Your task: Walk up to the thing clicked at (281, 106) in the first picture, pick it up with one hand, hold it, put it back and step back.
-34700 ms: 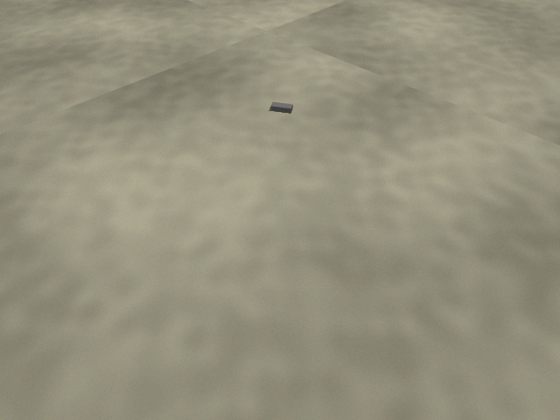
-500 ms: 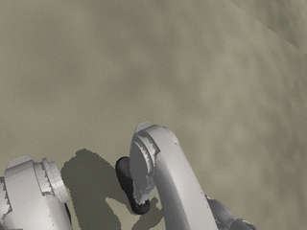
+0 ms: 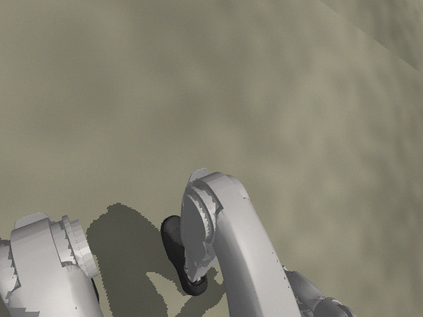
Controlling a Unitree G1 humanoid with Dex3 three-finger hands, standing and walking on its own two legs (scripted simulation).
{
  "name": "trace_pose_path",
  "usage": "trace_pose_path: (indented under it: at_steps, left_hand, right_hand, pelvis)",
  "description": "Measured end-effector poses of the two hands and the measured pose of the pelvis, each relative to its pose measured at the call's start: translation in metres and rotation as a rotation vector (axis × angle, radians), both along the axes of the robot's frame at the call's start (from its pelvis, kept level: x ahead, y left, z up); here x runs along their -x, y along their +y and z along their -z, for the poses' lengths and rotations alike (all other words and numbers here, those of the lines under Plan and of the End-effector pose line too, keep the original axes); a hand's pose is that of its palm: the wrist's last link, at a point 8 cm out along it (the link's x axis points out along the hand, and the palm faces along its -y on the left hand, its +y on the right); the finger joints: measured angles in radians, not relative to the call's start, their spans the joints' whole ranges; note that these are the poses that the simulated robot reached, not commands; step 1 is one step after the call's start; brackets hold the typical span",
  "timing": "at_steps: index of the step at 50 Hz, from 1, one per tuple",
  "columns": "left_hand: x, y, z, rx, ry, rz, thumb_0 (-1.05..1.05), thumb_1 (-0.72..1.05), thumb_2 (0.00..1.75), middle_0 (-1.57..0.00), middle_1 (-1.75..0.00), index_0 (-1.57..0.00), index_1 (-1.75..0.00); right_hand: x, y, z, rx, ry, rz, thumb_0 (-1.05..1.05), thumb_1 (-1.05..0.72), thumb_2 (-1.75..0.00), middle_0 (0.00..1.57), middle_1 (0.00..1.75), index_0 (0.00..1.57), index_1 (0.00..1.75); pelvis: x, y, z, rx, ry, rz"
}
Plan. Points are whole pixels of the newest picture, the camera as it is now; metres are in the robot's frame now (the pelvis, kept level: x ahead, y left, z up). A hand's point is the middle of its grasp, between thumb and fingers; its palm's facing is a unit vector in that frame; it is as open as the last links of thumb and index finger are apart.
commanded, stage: withdraw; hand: left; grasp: from above
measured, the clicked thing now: out of the picture +0.43 +0.36 -0.29
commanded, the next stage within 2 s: home in 0.88 s
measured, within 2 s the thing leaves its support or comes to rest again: neither
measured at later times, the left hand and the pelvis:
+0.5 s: hand out of the picture +0.43 +0.38 -0.12, palm faces -0.36 -0.10 -0.93, open 14.0 cm; pelvis +0.00 +0.00 +0.03, yaw +5 degrees
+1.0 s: hand out of the picture +0.41 +0.36 -0.15, palm faces -0.47 -0.13 -0.87, open 13.8 cm; pelvis -0.01 -0.01 +0.02, yaw +6 degrees
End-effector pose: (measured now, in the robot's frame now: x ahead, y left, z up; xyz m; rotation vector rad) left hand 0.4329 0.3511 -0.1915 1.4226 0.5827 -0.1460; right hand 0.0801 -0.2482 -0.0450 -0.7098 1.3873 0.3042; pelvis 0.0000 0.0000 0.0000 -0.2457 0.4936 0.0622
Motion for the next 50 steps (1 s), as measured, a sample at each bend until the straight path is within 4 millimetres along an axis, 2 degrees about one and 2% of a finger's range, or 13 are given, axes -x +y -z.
trace_pose_path:
  at_steps: [7,12,17,23,28,32,35,39,44,50]
  left_hand:
    - [0.001,0.003,-0.003,-0.001,-0.007,-0.020,0.00,-0.48,0.97,-0.09,-1.02,-0.09,-1.00]
    - [-0.005,0.010,-0.021,-0.022,-0.061,-0.023,0.00,-0.48,0.98,-0.09,-1.02,-0.10,-1.00]
    - [-0.009,0.020,-0.057,-0.061,-0.119,-0.033,0.00,-0.49,0.98,-0.09,-1.01,-0.10,-1.00]
    - [0.001,0.027,-0.112,-0.093,-0.091,-0.049,0.00,-0.49,0.99,-0.09,-1.01,-0.09,-1.00]
    - [0.008,0.026,-0.154,-0.087,-0.028,-0.054,0.00,-0.49,0.99,-0.09,-1.00,-0.09,-1.00]
    - [0.011,0.025,-0.172,-0.064,0.032,-0.048,0.00,-0.49,1.00,-0.10,-1.00,-0.09,-1.00]
    - [0.012,0.023,-0.174,-0.042,0.060,-0.029,0.00,-0.49,1.00,-0.10,-1.00,-0.10,-1.00]
    - [0.013,0.022,-0.165,-0.018,0.068,0.008,0.00,-0.48,0.99,-0.11,-1.00,-0.10,-1.00]
    - [0.016,0.019,-0.135,-0.004,0.071,0.052,0.00,-0.47,0.99,-0.11,-1.00,-0.10,-1.00]
    - [0.016,0.013,-0.097,0.008,0.027,0.084,0.00,-0.47,0.98,-0.11,-1.00,-0.11,-0.99]
  right_hand:
    - [0.000,0.000,0.000,-0.005,-0.009,0.001,0.00,-0.90,-0.90,0.20,0.30,0.20,0.30]
    - [0.001,-0.001,0.001,-0.014,-0.015,0.019,0.00,-0.91,-0.90,0.20,0.30,0.20,0.30]
    - [-0.002,-0.003,0.006,-0.039,-0.031,0.079,0.00,-0.91,-0.90,0.20,0.30,0.20,0.30]
    - [-0.013,-0.003,0.011,-0.091,-0.056,0.177,0.00,-0.91,-0.90,0.20,0.30,0.20,0.30]
    - [-0.023,-0.002,0.004,-0.114,-0.088,0.217,0.00,-0.91,-0.90,0.20,0.30,0.20,0.30]
    - [-0.027,-0.007,-0.007,-0.095,-0.122,0.220,0.00,-0.91,-0.90,0.20,0.30,0.20,0.30]
    - [-0.026,-0.013,-0.014,-0.059,-0.137,0.216,0.00,-0.91,-0.90,0.20,0.30,0.20,0.30]
    - [-0.017,-0.022,-0.018,0.000,-0.119,0.207,0.00,-0.90,-0.90,0.20,0.30,0.20,0.30]
    - [0.000,-0.028,-0.013,0.058,-0.067,0.198,0.00,-0.90,-0.90,0.20,0.30,0.20,0.30]
    - [0.018,-0.024,0.000,0.083,-0.012,0.198,0.00,-0.90,-0.90,0.20,0.30,0.20,0.30]
  pelvis:
    - [0.001,0.000,0.000,-0.003,-0.004,-0.002]
    - [0.000,-0.001,0.000,-0.006,0.008,-0.004]
    - [-0.002,-0.002,-0.004,-0.014,0.043,-0.014]
    - [-0.002,-0.002,-0.020,-0.040,0.081,-0.037]
    - [0.003,-0.005,-0.041,-0.065,0.094,-0.059]
    - [0.007,-0.007,-0.053,-0.077,0.090,-0.068]
    - [0.010,-0.009,-0.056,-0.081,0.084,-0.070]
    - [0.012,-0.009,-0.053,-0.081,0.078,-0.069]
    - [0.013,-0.008,-0.040,-0.074,0.066,-0.066]
    - [0.013,-0.006,-0.022,-0.062,0.050,-0.060]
